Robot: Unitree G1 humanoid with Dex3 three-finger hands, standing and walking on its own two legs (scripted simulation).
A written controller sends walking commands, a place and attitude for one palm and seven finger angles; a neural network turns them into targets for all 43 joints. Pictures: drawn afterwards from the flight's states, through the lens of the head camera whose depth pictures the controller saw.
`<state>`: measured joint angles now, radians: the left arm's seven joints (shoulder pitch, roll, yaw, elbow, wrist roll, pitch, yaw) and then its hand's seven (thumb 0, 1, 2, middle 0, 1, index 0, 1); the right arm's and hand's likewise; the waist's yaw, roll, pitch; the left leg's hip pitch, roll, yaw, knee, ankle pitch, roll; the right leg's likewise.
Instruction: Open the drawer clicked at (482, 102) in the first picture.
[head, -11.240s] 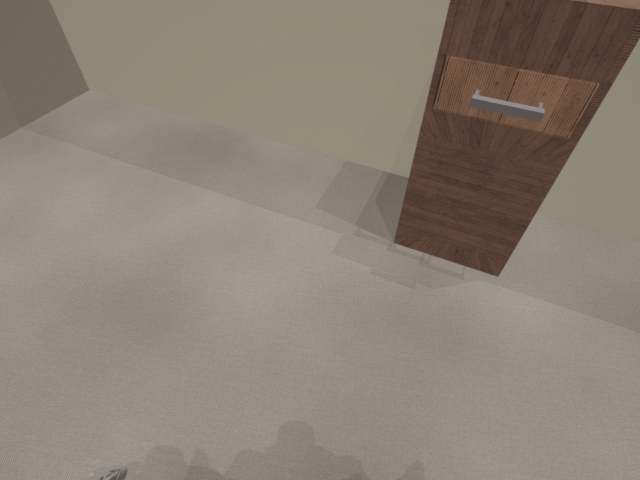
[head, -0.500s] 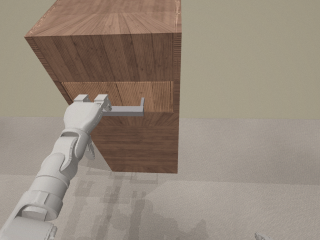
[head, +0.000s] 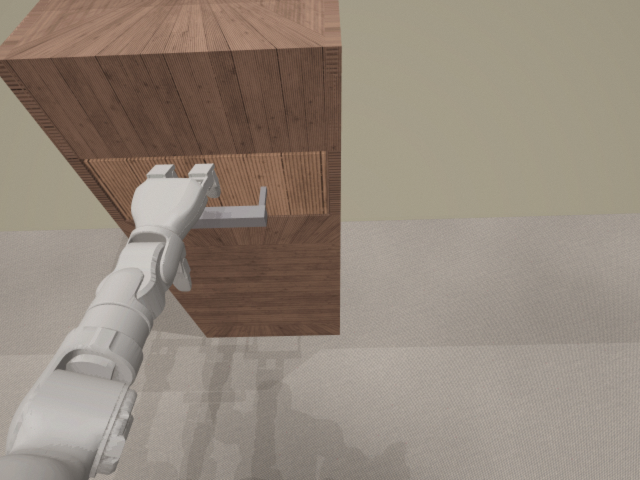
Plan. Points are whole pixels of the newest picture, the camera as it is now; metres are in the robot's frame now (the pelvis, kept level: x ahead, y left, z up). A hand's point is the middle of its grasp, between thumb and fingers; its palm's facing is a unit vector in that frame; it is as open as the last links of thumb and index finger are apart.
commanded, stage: move the hooked fingers above the handle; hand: left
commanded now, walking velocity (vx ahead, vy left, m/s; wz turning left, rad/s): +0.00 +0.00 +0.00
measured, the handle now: (212, 206) +0.54 +0.20 -0.04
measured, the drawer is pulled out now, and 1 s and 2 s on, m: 0.00 0.00 0.00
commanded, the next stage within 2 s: lower the fingers behind the handle in 1.22 s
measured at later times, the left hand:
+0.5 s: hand (211, 201) +0.50 +0.18 +0.02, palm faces -0.04 -0.01 -1.00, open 13.8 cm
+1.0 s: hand (199, 207) +0.49 +0.19 +0.02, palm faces -0.01 -0.01 -1.00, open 13.8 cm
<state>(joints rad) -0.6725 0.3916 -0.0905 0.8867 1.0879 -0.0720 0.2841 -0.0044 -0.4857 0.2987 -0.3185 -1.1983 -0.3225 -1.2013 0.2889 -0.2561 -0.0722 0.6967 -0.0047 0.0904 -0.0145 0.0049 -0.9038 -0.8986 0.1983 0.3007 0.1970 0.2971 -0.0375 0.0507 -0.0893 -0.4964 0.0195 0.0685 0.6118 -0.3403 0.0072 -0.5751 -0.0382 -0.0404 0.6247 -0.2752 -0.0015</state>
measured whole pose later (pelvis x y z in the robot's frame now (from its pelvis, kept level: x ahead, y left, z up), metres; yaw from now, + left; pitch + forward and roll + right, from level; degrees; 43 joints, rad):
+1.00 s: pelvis +0.00 +0.01 -0.01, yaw +0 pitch +18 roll -1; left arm -0.87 0.40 -0.09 1.09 1.11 -0.04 0.37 0.00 -0.49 0.30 -0.32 -1.20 -0.32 -1.20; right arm 0.33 -0.26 -0.08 0.73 -0.03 0.08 0.01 0.00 -0.90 -0.90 0.20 0.30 0.20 0.30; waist -0.10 0.05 -0.13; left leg -0.67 0.02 0.06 0.73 -0.38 0.02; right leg -0.72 -0.04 -0.05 0.69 -0.29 0.01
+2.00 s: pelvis -0.01 +0.00 -0.03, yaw +0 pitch +21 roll +0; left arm -0.84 0.44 -0.03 1.14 1.12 -0.06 0.40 0.00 -0.49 0.30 -0.32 -1.20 -0.32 -1.20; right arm 0.34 -0.26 -0.07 0.74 -0.04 0.06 0.00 0.00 -0.90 -0.90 0.20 0.30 0.20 0.30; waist -0.13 0.05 -0.14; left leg -0.79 0.04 0.06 0.83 -0.41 0.01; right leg -0.85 -0.03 -0.04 0.79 -0.32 0.00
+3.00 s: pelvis -0.01 +0.01 -0.05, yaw -1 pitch +25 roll -1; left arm -0.85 0.42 -0.02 1.14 1.12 -0.02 0.44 0.00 -0.49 0.30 -0.32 -1.20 -0.32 -1.20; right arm 0.33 -0.26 -0.06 0.75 -0.05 0.06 0.01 0.00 -0.90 -0.90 0.20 0.30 0.20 0.30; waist -0.14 0.07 -0.16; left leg -0.92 0.04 0.05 0.96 -0.47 0.02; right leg -0.97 -0.03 -0.04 0.91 -0.36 0.00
